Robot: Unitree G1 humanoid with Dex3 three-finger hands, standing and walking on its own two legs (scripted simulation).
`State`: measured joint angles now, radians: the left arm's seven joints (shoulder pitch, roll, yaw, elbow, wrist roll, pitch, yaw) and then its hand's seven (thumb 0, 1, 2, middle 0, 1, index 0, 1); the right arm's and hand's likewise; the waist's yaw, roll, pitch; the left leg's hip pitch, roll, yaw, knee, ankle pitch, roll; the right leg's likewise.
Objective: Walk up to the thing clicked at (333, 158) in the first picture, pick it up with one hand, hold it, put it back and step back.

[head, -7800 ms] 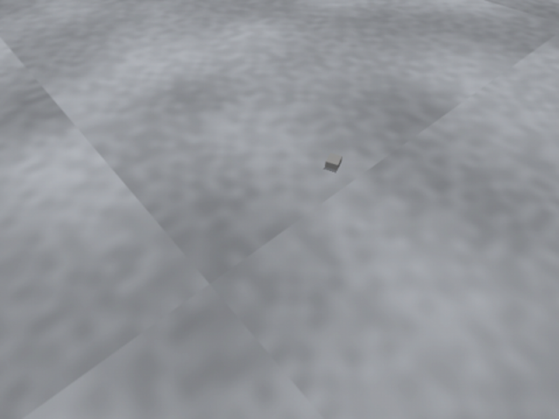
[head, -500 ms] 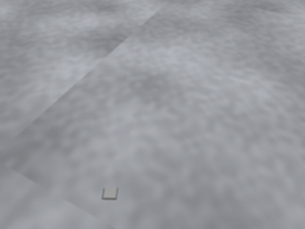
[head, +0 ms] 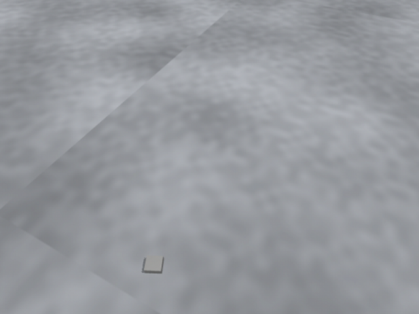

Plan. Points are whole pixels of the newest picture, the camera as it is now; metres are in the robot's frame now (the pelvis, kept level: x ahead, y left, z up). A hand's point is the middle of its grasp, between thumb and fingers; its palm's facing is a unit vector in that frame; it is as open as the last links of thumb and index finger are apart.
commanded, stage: stand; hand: left
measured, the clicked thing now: (154, 264) +0.47 +0.24 -0.77
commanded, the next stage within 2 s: none
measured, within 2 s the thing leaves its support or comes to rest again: neither
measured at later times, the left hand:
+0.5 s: hand out of the picture +0.09 +0.25 -0.16, palm faces -0.04 -0.94 -0.34, open 7.4 cm
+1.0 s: hand out of the picture +0.08 +0.25 -0.16, palm faces -0.03 -0.94 -0.35, open 7.4 cm
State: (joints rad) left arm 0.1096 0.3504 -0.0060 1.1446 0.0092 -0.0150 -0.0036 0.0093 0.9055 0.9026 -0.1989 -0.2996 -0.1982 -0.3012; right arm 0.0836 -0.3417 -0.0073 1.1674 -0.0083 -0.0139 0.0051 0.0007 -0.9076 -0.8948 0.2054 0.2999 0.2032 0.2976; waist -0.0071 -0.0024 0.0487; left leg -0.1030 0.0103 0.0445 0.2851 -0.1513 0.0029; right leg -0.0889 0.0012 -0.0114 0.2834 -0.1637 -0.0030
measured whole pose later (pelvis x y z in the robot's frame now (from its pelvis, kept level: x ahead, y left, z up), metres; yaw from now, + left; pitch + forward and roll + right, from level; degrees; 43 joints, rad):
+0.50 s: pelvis +0.01 +0.00 +0.00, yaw +0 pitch -2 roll +0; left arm 0.10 0.35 -0.01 1.13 0.01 -0.02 0.00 0.01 0.91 0.90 -0.20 -0.30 -0.20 -0.30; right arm 0.09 -0.34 0.00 1.15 -0.01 -0.01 0.00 0.00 -0.91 -0.89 0.21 0.30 0.20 0.30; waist -0.01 0.00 0.04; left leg -0.10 0.02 0.04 0.29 -0.17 0.00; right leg -0.08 0.01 -0.02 0.28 -0.18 -0.01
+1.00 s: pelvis +0.01 -0.01 +0.00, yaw +0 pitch -2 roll +0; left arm 0.11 0.35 -0.01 1.14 0.01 -0.01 0.00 0.01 0.91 0.90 -0.20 -0.30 -0.20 -0.30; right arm 0.10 -0.35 0.00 1.15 -0.01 -0.01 0.00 0.00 -0.91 -0.89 0.21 0.30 0.20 0.30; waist -0.01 0.00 0.05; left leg -0.09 0.01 0.04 0.28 -0.17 -0.01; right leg -0.07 0.01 -0.02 0.28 -0.18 -0.01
